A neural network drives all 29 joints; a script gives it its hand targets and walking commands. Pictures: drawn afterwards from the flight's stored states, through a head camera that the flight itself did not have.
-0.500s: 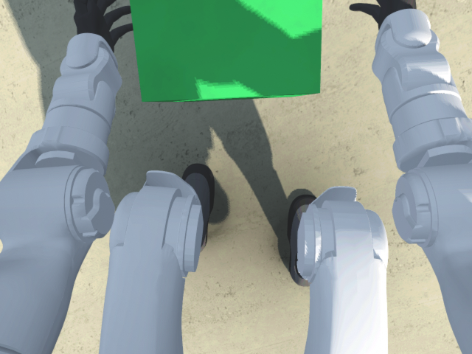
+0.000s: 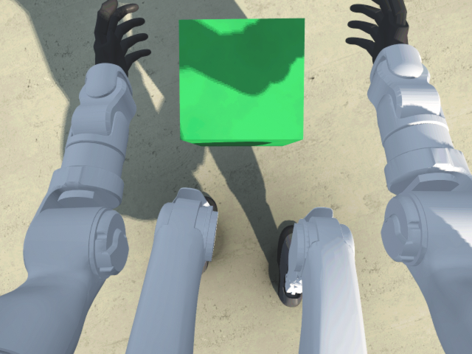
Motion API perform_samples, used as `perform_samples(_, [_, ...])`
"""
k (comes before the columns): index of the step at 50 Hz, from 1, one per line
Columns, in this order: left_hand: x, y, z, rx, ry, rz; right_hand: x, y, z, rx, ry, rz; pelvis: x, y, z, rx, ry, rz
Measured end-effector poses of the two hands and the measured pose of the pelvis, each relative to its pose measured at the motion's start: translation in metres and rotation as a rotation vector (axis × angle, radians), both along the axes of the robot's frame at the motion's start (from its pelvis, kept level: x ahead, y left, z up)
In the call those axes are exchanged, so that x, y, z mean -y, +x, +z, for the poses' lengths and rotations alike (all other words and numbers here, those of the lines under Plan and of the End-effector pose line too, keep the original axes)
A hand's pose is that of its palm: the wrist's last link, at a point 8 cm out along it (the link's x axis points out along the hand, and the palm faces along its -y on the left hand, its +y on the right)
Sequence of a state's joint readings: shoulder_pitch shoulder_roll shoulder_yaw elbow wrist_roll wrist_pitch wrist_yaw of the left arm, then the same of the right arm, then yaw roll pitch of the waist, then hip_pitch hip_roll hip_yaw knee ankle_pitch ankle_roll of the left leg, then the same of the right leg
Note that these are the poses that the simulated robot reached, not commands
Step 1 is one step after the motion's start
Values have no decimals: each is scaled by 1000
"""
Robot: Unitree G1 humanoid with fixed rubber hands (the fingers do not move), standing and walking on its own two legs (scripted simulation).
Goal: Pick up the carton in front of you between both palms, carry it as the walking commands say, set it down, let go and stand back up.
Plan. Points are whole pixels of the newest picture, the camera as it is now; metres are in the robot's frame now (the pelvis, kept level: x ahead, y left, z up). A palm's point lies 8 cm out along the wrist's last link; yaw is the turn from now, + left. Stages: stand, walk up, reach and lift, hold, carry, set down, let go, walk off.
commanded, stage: set down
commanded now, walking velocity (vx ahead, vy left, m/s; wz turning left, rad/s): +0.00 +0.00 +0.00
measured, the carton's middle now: (241, 96) +0.51 +0.06 -0.33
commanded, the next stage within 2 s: let go in 0.60 s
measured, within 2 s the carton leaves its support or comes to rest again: neither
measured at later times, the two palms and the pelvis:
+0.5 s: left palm (24, 9) +0.48 +0.25 +0.03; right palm out of the picture +0.55 -0.14 +0.03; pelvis +0.02 +0.00 +0.13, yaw +0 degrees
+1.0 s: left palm out of the picture +0.40 +0.26 +0.15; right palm out of the picture +0.44 -0.17 +0.15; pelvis +0.08 +0.02 +0.26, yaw +0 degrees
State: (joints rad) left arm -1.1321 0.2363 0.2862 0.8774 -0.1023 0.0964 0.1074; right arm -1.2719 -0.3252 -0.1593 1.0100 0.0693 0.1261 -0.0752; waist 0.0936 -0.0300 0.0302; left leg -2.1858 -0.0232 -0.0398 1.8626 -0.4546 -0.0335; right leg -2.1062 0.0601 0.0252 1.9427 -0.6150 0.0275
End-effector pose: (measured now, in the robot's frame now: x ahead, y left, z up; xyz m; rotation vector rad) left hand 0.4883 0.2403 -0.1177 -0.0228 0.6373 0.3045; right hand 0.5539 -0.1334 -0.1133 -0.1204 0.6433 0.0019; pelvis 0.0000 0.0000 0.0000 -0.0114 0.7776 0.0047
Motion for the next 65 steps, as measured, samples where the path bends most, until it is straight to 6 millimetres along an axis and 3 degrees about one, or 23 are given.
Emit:
perform_samples(10, [-5, 1, 55, 14, 15, -5, 6, 0, 49, 23, -3, 13, -1, 9, 45, -49, 2, -6])
perform_samples(27, [-11, -6, 162, 18, 5, -8, 8, 1, 159, 14, -2, 34, 0, 26, 141, -43, -1, 1])
perform_samples(35, [-12, -11, 200, -1, 22, -39, 11, -6, 197, 0, -17, 29, -3, 35, 181, -20, -5, 0])
perform_samples(39, [-11, -24, 213, -38, 45, -99, 16, -25, 211, -21, -57, 8, -6, 43, 201, 6, -9, 0])
perform_samples(43, [-12, -48, 229, -96, 70, -172, 22, -59, 225, -57, -90, -22, -10, 54, 223, 58, -12, 0])
perform_samples(48, [-21, -81, 259, -143, 86, -223, 30, -99, 250, -86, -96, -44, -15, 69, 250, 149, -12, 1])
perform_samples(54, [-27, -111, 294, -152, 83, -234, 40, -127, 283, -88, -90, -33, -19, 87, 273, 260, -6, 5])
perform_samples(65, [-10, -177, 348, -166, 78, -229, 66, -193, 330, -112, -83, -25, -14, 114, 308, 483, 11, 8])
